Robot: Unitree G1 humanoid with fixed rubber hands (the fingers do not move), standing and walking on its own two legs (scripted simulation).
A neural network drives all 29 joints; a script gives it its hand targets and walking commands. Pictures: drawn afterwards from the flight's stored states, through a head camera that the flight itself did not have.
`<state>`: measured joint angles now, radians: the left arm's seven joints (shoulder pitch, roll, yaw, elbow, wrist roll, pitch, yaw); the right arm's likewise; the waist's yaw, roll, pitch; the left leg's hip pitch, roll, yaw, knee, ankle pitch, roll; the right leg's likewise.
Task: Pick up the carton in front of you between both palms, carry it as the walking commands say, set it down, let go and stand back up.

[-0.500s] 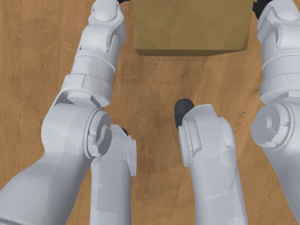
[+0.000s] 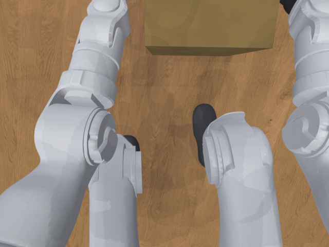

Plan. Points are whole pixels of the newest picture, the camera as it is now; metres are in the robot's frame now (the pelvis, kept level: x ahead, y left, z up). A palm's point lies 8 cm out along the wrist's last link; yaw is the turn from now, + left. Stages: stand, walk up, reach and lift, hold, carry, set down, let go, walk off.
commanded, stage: set down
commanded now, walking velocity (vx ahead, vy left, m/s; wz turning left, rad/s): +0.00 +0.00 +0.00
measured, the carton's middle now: (199, 2) +0.53 -0.17 -0.26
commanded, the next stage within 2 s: let go in 1.50 s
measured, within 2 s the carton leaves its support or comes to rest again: neither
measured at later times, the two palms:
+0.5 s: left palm out of the picture +0.57 +0.00 -0.19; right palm out of the picture +0.49 -0.37 -0.19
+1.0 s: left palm out of the picture +0.59 -0.01 -0.02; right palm out of the picture +0.49 -0.38 -0.02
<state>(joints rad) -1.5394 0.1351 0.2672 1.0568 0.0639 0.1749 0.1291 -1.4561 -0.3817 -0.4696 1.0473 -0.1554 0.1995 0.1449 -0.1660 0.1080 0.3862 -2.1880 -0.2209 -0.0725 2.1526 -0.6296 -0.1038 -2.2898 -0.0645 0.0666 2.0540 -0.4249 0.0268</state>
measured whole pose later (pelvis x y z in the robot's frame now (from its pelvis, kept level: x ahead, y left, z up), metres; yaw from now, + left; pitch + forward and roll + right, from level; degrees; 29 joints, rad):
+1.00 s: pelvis +0.01 -0.01 +0.09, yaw -2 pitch +43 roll +6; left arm -1.38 0.18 0.24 0.88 0.00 0.24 0.18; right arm -1.37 -0.46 -0.35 0.99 0.02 0.19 0.06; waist -0.13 0.07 0.14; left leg -1.97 -0.10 -0.02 1.83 -0.62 -0.08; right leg -2.13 0.01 0.09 1.77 -0.39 0.01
